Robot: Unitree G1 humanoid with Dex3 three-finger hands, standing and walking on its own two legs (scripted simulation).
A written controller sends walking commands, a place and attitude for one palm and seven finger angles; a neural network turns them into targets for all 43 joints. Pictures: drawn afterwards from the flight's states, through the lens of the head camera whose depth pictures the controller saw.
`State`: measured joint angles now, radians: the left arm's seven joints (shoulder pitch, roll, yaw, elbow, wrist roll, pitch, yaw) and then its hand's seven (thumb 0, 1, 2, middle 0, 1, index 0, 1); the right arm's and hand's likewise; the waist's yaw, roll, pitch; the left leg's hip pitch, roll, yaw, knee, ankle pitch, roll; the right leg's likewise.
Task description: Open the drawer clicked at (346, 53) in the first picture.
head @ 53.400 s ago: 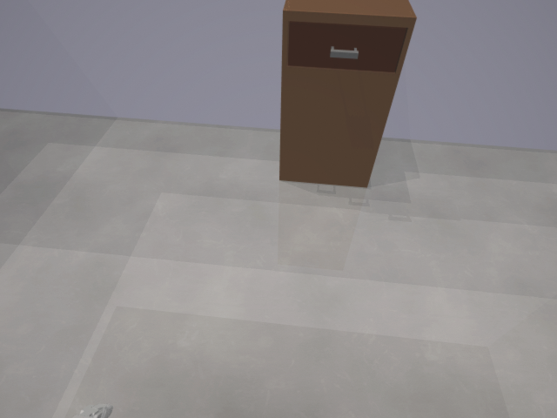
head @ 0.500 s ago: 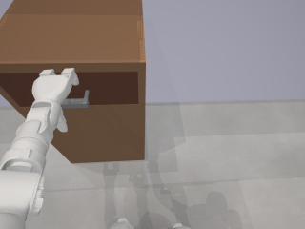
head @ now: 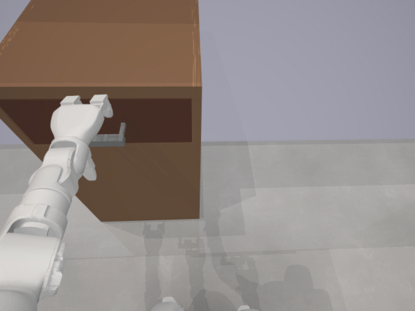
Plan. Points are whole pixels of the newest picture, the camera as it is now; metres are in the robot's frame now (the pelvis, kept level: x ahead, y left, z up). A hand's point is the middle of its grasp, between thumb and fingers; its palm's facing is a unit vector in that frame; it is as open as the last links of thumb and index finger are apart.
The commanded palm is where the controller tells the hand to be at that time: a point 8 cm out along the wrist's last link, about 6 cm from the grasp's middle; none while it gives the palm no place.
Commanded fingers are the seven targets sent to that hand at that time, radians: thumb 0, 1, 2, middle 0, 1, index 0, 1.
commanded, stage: re-aim the fingers above the handle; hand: left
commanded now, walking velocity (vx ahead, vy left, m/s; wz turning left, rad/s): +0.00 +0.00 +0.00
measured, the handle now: (103, 133) +0.51 +0.25 -0.02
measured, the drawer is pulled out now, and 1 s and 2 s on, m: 0.00 0.00 0.00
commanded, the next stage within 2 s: lower the fingers behind the handle in 0.42 s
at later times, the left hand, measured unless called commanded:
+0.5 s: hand (88, 139) +0.45 +0.25 +0.04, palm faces -0.04 -0.03 -1.00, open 13.8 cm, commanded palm +0.44 +0.24 +0.10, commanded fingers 0.00 -0.50 0.30 -0.30 -1.20 -0.30 -1.20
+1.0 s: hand (95, 146) +0.46 +0.25 +0.00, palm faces -0.05 -0.03 -1.00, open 13.8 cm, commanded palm +0.45 +0.24 +0.06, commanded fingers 0.00 -0.50 0.30 -0.30 -1.20 -0.30 -1.20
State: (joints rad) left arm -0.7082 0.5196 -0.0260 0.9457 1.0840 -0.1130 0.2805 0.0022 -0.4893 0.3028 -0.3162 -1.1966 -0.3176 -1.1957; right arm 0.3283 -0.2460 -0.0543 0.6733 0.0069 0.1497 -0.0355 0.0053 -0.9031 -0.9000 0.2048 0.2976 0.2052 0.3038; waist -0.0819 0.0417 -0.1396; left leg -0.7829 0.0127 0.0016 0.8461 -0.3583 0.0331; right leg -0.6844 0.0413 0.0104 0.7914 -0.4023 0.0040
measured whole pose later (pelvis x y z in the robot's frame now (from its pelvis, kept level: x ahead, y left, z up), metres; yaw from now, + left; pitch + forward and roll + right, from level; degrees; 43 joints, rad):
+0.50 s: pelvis +0.00 -0.01 +0.00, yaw +0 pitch +17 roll -2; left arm -0.67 0.54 0.01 0.94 1.07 -0.13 0.27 0.00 -0.49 0.30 -0.32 -1.20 -0.32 -1.20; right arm 0.34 -0.25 -0.06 0.69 0.01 0.15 -0.05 0.01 -0.90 -0.90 0.20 0.30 0.20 0.30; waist -0.08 0.05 -0.14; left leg -0.76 0.02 0.00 0.83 -0.36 0.02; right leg -0.67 0.05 0.01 0.78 -0.40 -0.01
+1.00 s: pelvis +0.00 +0.00 -0.01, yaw +0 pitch +20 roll -3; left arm -0.71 0.53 0.01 1.00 1.10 -0.12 0.33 0.00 -0.49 0.30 -0.32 -1.20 -0.32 -1.20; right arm 0.33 -0.25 -0.06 0.70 -0.01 0.14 -0.04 0.00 -0.90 -0.90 0.20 0.30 0.21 0.30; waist -0.10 0.04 -0.16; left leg -0.89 0.02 0.00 0.92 -0.39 0.03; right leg -0.79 0.05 0.01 0.86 -0.43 0.00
